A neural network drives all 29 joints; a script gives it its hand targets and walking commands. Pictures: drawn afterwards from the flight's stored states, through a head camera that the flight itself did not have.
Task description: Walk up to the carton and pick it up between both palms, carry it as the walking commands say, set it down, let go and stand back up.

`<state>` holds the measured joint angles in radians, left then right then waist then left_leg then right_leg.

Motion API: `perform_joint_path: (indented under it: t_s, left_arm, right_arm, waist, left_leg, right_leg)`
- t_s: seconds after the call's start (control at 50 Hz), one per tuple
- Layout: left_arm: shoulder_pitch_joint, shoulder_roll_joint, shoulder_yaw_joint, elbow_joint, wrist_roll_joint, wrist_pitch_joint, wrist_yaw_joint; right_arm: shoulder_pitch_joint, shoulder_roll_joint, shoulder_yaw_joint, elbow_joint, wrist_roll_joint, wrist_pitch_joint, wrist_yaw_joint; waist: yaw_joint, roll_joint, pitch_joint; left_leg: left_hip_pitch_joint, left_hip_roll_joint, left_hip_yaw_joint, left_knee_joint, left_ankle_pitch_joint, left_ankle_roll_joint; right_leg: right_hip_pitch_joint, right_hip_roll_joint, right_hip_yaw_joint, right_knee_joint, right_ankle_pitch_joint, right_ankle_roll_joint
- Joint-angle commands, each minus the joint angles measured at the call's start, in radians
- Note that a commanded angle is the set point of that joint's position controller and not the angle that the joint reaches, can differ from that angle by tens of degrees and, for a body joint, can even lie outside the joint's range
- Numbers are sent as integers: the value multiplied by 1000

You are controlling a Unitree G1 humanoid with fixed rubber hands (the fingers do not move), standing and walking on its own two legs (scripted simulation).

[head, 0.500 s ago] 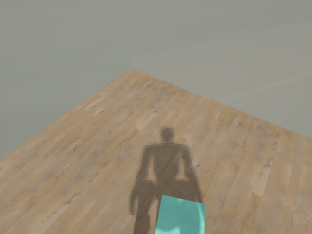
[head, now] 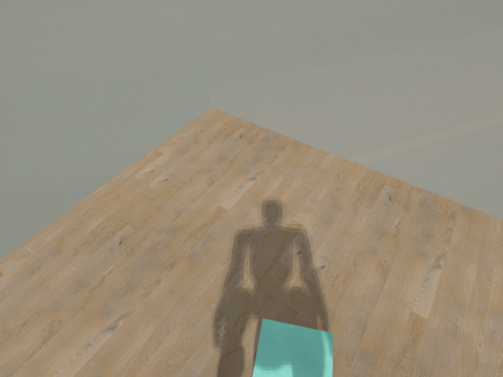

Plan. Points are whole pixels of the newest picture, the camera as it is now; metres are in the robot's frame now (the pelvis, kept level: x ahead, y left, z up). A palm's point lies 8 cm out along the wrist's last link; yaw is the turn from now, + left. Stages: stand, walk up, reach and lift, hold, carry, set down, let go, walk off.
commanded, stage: walk up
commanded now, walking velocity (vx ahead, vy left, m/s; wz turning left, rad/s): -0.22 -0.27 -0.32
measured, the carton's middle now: (290, 375) +0.27 -0.09 -0.64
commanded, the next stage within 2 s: none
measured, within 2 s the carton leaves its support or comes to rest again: neither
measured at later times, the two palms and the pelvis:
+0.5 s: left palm out of the picture +0.00 +0.12 -0.12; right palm out of the picture -0.04 -0.40 -0.17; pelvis -0.07 -0.13 -0.01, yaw -10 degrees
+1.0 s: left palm out of the picture -0.15 +0.19 -0.12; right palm out of the picture -0.16 -0.34 -0.15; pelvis -0.20 -0.08 -0.01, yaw -9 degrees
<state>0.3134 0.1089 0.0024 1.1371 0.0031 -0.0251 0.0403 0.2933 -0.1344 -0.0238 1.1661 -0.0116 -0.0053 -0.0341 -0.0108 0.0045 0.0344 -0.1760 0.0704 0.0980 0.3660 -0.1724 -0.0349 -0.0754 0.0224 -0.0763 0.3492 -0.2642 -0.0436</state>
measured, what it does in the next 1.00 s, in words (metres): walks backwards: right foot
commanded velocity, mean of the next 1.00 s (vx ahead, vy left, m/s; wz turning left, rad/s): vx -0.15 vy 0.08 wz -0.12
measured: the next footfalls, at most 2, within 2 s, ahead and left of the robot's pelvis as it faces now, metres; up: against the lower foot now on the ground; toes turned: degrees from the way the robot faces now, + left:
right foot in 0.36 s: -0.04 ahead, -0.24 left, +0.00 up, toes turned -9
left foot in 1.06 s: -0.20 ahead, +0.06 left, +0.00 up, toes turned -4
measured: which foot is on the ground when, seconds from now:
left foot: down 0.00-0.36, up 0.38-1.00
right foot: down 0.00-0.08, up 0.10-0.34, down 0.36-1.00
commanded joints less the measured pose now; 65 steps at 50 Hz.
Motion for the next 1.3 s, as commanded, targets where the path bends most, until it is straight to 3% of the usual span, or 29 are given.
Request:
perform_joint_path:
  t_s: [0.0, 0.02, 0.04, 0.06, 0.08, 0.14, 0.2, 0.26, 0.28, 0.3, 0.32, 0.34, 0.36, 0.4, 0.42, 0.46, 0.54, 0.74, 0.84, 0.88, 0.92, 0.96, 0.98, 1.0, 1.02, 1.04, 1.12, 1.2, 1.28]
  left_arm:
    - [31, 284, 102, -118, 17, 55, -22]
    - [37, 172, 79, -140, -5, 55, -8]
    - [38, 165, 78, -163, -2, 71, -7]
    - [-13, 163, 83, -198, 12, 94, -15]
    - [-8, 163, 89, -209, 15, 103, -16]
    - [8, 127, 78, -239, 4, 104, -37]
    - [10, 156, 93, -253, 15, 127, -60]
    - [112, 173, 87, -199, 20, 96, -60]
    - [131, 238, 101, -187, 22, 76, -52]
    - [137, 336, 110, -198, 42, 58, -42]
    - [105, 399, 116, -244, 55, 49, -35]
    - [11, 385, 106, -274, 45, 56, -33]
    - [-48, 361, 98, -284, 36, 60, -32]
    - [-76, 298, 85, -284, 19, 39, -22]
    - [-64, 288, 84, -275, 22, 33, -19]
    - [16, 336, 108, -268, 27, 36, -4]
    - [97, 308, 111, -258, 25, 29, 26]
    - [33, 303, 114, -256, 30, 44, 16]
    - [35, 348, 127, -236, 40, 57, 12]
    - [-96, 350, 127, -259, 37, 74, -4]
    - [-147, 318, 113, -263, 44, 71, -16]
    - [-104, 298, 105, -243, 29, 77, -14]
    - [-107, 243, 91, -254, 24, 83, -16]
    - [-88, 179, 79, -276, 14, 88, -13]
    - [-88, 216, 85, -279, 18, 90, -13]
    - [-35, 237, 85, -258, 14, 87, -13]
    - [-9, 187, 86, -156, 16, 97, -43]
    - [3, 164, 89, -144, 29, 98, -41]
    - [-137, 194, 88, -212, 28, 85, -47]
  right_arm:
    - [138, -290, -71, -48, 11, 5, -59]
    - [157, -283, -65, -51, -2, -3, -54]
    - [171, -245, -59, -62, -7, 2, -58]
    - [186, -276, -71, -68, -7, 9, -76]
    - [134, -239, -58, -93, -5, 17, -78]
    - [-138, -202, -28, -205, -27, 20, -60]
    - [-137, -280, -45, -226, -13, 46, -37]
    - [-185, -288, -53, -251, -11, 53, -15]
    - [-142, -236, -37, -248, -14, 59, -6]
    - [-64, -166, -15, -254, -17, 71, -3]
    - [-39, -161, -11, -267, -30, 88, -12]
    - [-34, -168, -21, -263, -18, 98, -4]
    - [-7, -193, -29, -266, -11, 100, 2]
    - [-47, -220, -27, -252, 5, 97, 9]
    - [-21, -226, -28, -224, 2, 98, 13]
    - [-100, -258, -40, -249, -12, 113, 20]
    - [-122, -240, -45, -248, -21, 115, 42]
    - [-140, -224, -40, -257, -24, 133, 75]
    - [-99, -219, -35, -255, -18, 126, 85]
    - [33, -212, -35, -223, -7, 111, 89]
    - [128, -180, -23, -185, 6, 86, 63]
    - [198, -176, -31, -163, 3, 85, 46]
    - [247, -208, -32, -160, -12, 75, 38]
    - [188, -298, -47, -207, -15, 66, 38]
    - [22, -335, -45, -262, -4, 64, 31]
    - [-86, -302, -31, -282, 5, 59, 29]
    - [-69, -181, -5, -255, -3, -10, 14]
    - [119, -188, -27, -207, 5, -26, 3]
    - [178, -171, -43, -190, -18, -17, 16]
  waist:
    - [-51, -136, 82]
    - [-74, 138, 7]
    - [-83, 175, -61]
    - [-73, 123, -39]
    - [-57, 89, -22]
    - [22, 243, -8]
    - [25, 303, 24]
    - [79, 228, -8]
    - [101, 11, -23]
    - [91, -325, -4]
    - [76, -427, -14]
    - [37, -364, 52]
    - [-8, -333, 128]
    - [11, -272, 35]
    - [0, -291, -61]
    - [59, -209, -96]
    - [47, -65, -151]
    - [54, -179, -46]
    - [57, -244, -31]
    - [-6, -380, -55]
    - [-32, -401, -99]
    - [-58, -269, -81]
    - [-80, -43, -56]
    - [-51, 363, 26]
    - [0, 360, 151]
    - [52, 278, 184]
    - [74, 123, 123]
    - [16, 133, 28]
    - [-49, 218, 18]
  left_leg:
    - [197, 316, -200, 142, 627, 113]
    - [213, 389, -177, 158, 912, 192]
    - [199, 484, -234, 91, 905, 278]
    - [124, 522, -246, 56, 823, 304]
    - [-12, 481, -196, 42, 609, 293]
    - [-256, 284, 8, 24, 233, 177]
    - [-302, 335, -43, -52, 1, 183]
    - [-242, 224, 16, 125, -110, 84]
    - [-247, 129, 72, 323, -263, 41]
    - [-343, 19, 62, 525, -527, 14]
    - [-335, 11, -76, 698, -520, -12]
    - [-306, 28, -116, 762, -432, -24]
    - [-321, 8, -115, 811, -382, -43]
    - [-342, -3, -114, 837, -343, -35]
    - [-320, -9, -120, 810, -303, -28]
    - [-410, -21, -121, 889, -301, -53]
    - [-508, -32, -185, 932, -287, -70]
    - [-368, -51, -151, 785, -170, -71]
    - [-253, -53, -111, 571, -233, -25]
    - [-48, -82, -37, 418, -288, -3]
    - [80, -117, 39, 247, -293, 15]
    - [193, -128, 72, 74, -262, 50]
    - [157, -16, -99, -103, -423, 88]
    - [-54, 266, -506, -300, -648, 140]
    - [-309, 273, -486, -393, -746, 130]
    - [-355, 211, -401, -349, -609, 87]
    - [-233, 139, -270, -255, -368, 18]
    - [32, 138, -242, -222, -307, -58]
    - [77, 155, -262, -258, -470, 45]
  right_leg:
    - [-411, -56, 4, 353, 286, 68]
    - [-449, -33, 8, 538, -3, 90]
    - [-472, -17, 35, 789, -324, 115]
    - [-494, -42, 105, 962, -330, 126]
    - [-468, -63, 141, 1019, -271, 114]
    - [-274, -76, 127, 790, -144, 65]
    - [-236, -53, 45, 705, -125, 88]
    - [-101, -69, 15, 225, 24, 101]
    - [-67, -113, 99, 78, 62, 91]
    - [-126, -258, 288, -15, 259, 54]
    - [-283, -438, 541, -76, 267, -34]
    - [-371, -410, 485, -119, 136, -58]
    - [-408, -364, 415, -87, 287, -80]
    - [-224, -277, 264, 36, 685, -73]
    - [-162, -245, 247, 65, 680, -33]
    - [-26, -319, 344, 101, 736, -5]
    - [149, -404, 364, 145, 913, -48]
    - [-154, -330, 335, -98, -93, -57]
    - [-247, -334, 433, -171, -333, -41]
    - [-388, -261, 319, -221, -372, 33]
    - [-416, -202, 229, -213, -340, 52]
    - [-472, -184, 160, -116, -349, 91]
    - [-543, -95, 57, 109, -368, 95]
    - [-627, 25, 4, 488, -299, 91]
    - [-600, 2, 86, 601, -237, 79]
    - [-553, -19, 113, 656, -187, 81]
    - [-442, -60, 101, 697, 70, 55]
    - [-487, -27, 76, 691, 53, 79]
    - [-526, -14, 10, 654, -47, 97]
